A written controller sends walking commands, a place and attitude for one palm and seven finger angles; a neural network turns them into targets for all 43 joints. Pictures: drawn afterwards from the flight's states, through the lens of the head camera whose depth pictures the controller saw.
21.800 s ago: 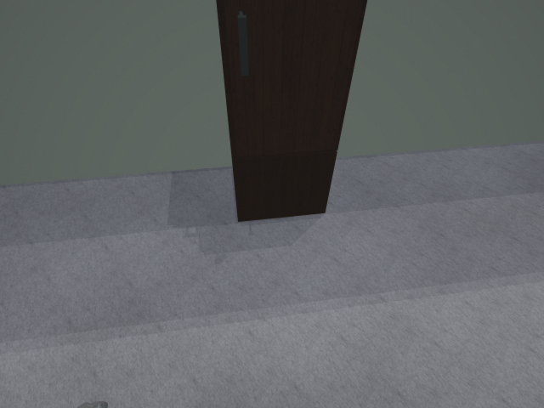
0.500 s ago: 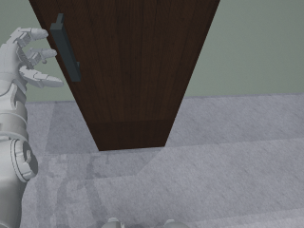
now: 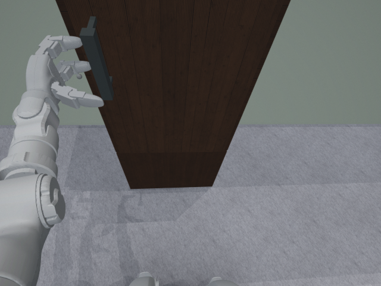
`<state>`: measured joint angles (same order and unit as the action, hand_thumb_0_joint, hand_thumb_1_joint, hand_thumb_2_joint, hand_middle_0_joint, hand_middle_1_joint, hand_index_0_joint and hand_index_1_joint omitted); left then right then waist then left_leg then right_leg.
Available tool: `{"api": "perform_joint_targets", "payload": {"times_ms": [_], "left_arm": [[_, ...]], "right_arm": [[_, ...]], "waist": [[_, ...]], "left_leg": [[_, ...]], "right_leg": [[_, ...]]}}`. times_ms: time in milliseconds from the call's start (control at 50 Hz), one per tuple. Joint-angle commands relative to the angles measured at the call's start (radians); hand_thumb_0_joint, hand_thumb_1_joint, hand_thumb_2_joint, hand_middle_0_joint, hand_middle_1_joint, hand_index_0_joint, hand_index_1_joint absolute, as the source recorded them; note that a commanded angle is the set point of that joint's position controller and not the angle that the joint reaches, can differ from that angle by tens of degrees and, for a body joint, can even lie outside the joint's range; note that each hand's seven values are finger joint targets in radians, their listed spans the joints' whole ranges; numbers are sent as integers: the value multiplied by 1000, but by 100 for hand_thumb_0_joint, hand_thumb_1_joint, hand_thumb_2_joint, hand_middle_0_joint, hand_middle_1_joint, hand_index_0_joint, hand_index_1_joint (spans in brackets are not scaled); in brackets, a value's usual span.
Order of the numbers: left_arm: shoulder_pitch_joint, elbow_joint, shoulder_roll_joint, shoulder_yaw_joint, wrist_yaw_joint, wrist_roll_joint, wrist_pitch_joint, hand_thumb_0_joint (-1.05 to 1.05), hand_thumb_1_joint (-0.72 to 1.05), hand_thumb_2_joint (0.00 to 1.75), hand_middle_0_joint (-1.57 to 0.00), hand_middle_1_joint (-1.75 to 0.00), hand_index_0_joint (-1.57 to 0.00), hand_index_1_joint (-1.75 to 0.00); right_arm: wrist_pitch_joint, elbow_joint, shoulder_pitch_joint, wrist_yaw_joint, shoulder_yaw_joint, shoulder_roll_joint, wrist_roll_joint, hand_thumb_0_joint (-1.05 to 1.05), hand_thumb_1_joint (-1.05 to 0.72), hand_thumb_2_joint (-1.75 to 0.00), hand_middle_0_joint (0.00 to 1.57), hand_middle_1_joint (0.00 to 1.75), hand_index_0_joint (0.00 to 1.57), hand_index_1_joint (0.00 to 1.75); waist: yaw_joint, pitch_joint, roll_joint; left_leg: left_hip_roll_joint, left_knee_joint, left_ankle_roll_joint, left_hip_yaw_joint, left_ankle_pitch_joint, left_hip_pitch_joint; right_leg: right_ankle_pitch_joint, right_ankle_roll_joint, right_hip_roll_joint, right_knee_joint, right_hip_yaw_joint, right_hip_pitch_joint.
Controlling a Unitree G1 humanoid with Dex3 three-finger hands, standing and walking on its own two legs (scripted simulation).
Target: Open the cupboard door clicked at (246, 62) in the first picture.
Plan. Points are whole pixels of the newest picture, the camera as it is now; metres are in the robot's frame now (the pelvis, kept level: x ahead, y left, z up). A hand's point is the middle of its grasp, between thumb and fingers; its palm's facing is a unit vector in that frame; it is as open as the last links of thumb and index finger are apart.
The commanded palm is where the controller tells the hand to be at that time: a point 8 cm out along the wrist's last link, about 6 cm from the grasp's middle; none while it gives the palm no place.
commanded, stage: slide the fingers in behind the handle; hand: left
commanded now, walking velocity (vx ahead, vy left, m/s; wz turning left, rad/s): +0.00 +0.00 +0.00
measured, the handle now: (101, 61) +0.55 +0.16 +0.13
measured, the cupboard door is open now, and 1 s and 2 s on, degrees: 0 0 0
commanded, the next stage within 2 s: close the thumb around the handle in 0.94 s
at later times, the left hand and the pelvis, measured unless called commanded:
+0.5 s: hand (111, 76) +0.50 +0.13 +0.13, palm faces +0.01 -1.00 +0.00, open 14.0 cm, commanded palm +0.48 +0.18 +0.13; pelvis +0.00 -0.01 +0.00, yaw +0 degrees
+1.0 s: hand (111, 77) +0.50 +0.14 +0.13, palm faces +0.02 -1.00 -0.01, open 14.0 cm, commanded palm +0.49 +0.18 +0.13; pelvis +0.00 -0.02 +0.00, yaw +1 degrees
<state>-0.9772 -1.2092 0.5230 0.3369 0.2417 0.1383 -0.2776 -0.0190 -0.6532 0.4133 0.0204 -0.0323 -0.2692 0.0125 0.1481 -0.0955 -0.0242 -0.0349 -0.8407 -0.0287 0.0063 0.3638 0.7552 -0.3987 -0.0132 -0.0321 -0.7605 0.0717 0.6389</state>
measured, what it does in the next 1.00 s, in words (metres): stands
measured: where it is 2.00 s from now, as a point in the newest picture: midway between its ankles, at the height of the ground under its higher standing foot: outside the picture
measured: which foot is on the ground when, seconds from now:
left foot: down 0.00-1.00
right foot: down 0.00-1.00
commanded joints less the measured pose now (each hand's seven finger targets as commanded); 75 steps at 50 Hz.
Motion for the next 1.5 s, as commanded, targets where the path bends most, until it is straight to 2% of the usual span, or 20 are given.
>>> {"api": "perform_joint_targets", "payload": {"times_ms": [0,100,140,220,300,340,400,500,540,600,680,700,800,840,940,1020,1080,1260,1320,1480], "left_arm": [[-572,240,113,-57,7,-15,-65,0,-50,30,-30,-120,-30,-120],[-583,284,16,-120,-6,-8,-75,0,-50,30,-30,-120,-30,-120],[-588,259,-26,-150,-12,-2,-65,0,-50,30,-30,-120,-30,-120],[-575,256,85,-28,-58,3,-63,0,-50,30,-30,-120,-30,-120],[-576,268,43,-79,-100,-49,-96,0,-50,30,-30,-120,-30,-120],[-579,268,-3,-114,-97,-42,-99,0,-50,30,-30,-120,-30,-120],[-540,247,71,-24,-101,-14,-89,0,-50,30,-30,-120,-30,-120],[-530,234,34,-69,-113,-37,-93,0,-50,30,-30,-120,-30,-120],[-547,278,-6,-103,-108,-35,-107,0,-50,30,-30,-120,-30,-120],[-554,259,23,-85,-100,-27,-110,0,-50,30,-30,-120,-30,-120],[-535,273,28,-78,-88,-20,-109,0,-50,30,-30,-120,-30,-120],[-531,264,65,-51,-88,-25,-109,0,-50,30,-30,-120,-30,-120],[-526,259,64,-59,-79,-18,-99,0,-50,30,-30,-120,-30,-120],[-534,258,20,-90,-76,-14,-93,0,-50,30,-30,-120,-30,-120],[-516,242,74,-49,-78,-14,-87,0,-50,30,-30,-120,-30,-120],[-512,236,56,-61,-78,-16,-84,0,-50,30,-30,-120,-30,-120],[-538,225,54,-64,-80,-15,-80,0,-33,37,-31,-122,-31,-122],[-507,237,45,-60,-74,-12,-83,0,17,59,-35,-127,-35,-127],[-493,254,80,-22,-82,-10,-93,0,34,66,-36,-129,-36,-129],[-495,267,63,-34,-92,-16,-97,0,79,85,-39,-134,-39,-134]], "right_arm": [[24,31,154,9,74,-185,-2,0,-90,-90,20,30,20,30],[34,21,149,-3,81,-178,-4,0,-90,-90,20,30,20,30],[35,14,143,-6,79,-175,-4,0,-90,-90,20,30,20,30],[40,23,143,-3,74,-178,-8,0,-90,-90,20,30,20,30],[43,23,142,-15,77,-167,-11,0,-90,-90,20,30,20,30],[42,24,140,-17,79,-166,-9,0,-90,-90,20,30,20,30],[40,27,144,-14,78,-175,-8,0,-90,-90,20,30,20,30],[37,37,134,-16,73,-162,-5,0,-90,-90,20,30,20,30],[41,39,135,-18,78,-159,-5,0,-90,-90,20,30,20,30],[40,29,140,-13,80,-165,-1,0,-90,-90,20,30,20,30],[41,30,142,-11,79,-162,-4,0,-90,-90,20,30,20,30],[38,24,146,-10,80,-165,-2,0,-90,-90,20,30,20,30],[33,28,140,-6,79,-167,3,0,-90,-90,20,30,20,30],[34,28,138,-8,80,-162,2,0,-90,-90,20,30,20,30],[30,28,136,-6,79,-167,3,0,-90,-90,20,30,20,30],[28,34,133,-7,77,-165,3,0,-90,-90,20,30,20,30],[26,32,137,-5,76,-166,1,0,-90,-90,20,30,20,30],[23,42,132,-8,77,-165,0,0,-90,-90,20,30,20,30],[21,48,133,-8,78,-167,-1,0,-90,-90,20,30,20,30],[16,48,137,-9,79,-165,-3,0,-90,-90,20,30,20,30]], "waist": [[63,-389,-137],[64,-439,-170],[79,-387,-133],[35,-433,-121],[47,-410,-120],[57,-406,-103],[28,-447,-64],[42,-360,-51],[46,-392,-75],[56,-384,-44],[43,-408,-78],[37,-418,-68],[44,-391,-58],[54,-387,-58],[44,-387,-44],[42,-386,-58],[55,-366,-42],[42,-399,-66],[24,-423,-61],[28,-391,-69]], "left_leg": [[0,59,-1,-98,-350,-509],[0,45,5,-111,-410,-576],[1,53,4,-112,-372,-548],[12,60,2,-101,-375,-509],[13,48,1,-93,-372,-499],[11,57,2,-94,-347,-507],[18,65,-2,-78,-358,-477],[26,72,-10,-55,-299,-411],[26,71,-9,-57,-302,-443],[28,72,-14,-51,-277,-420],[36,66,-18,-46,-311,-425],[33,66,-16,-46,-318,-426],[36,73,-20,-42,-295,-402],[37,74,-20,-43,-295,-415],[38,72,-21,-39,-301,-395],[39,70,-20,-40,-315,-401],[39,67,-22,-45,-307,-392],[30,67,-13,-48,-342,-430],[32,70,-12,-48,-355,-427],[29,73,-11,-51,-358,-434]], "right_leg": [[267,-7,-32,78,-24,93],[283,-11,-34,70,-19,116],[267,-9,-35,79,-15,121],[297,-11,-32,68,-22,46],[300,-7,-32,62,-25,70],[287,-7,-34,69,-24,68],[332,-8,-33,70,-32,-13],[329,0,-30,86,-43,-13],[327,-2,-30,84,-43,-9],[329,3,-28,95,-53,-24],[372,0,-25,91,-56,-57],[381,1,-26,89,-57,-60],[379,5,-23,99,-63,-66],[374,7,-24,103,-59,-54],[393,7,-21,102,-64,-78],[397,5,-21,96,-61,-68],[382,5,-21,97,-58,-59],[383,2,-25,88,-48,-43],[397,0,-26,82,-49,-72],[381,-3,-29,82,-43,-54]]}}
